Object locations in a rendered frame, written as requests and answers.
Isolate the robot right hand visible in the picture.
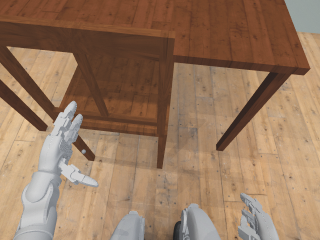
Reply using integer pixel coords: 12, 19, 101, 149
238, 193, 279, 240

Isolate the robot left hand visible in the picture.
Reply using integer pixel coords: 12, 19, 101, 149
38, 101, 99, 188

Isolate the chair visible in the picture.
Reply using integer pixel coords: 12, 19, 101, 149
0, 14, 176, 169

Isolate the table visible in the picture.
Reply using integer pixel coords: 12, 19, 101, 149
0, 0, 311, 151

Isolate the right robot thigh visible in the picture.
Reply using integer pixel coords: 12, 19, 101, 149
181, 207, 221, 240

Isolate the robot left shin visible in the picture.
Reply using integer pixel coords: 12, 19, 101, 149
129, 211, 139, 215

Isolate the robot left forearm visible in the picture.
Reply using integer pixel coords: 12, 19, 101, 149
13, 170, 62, 240

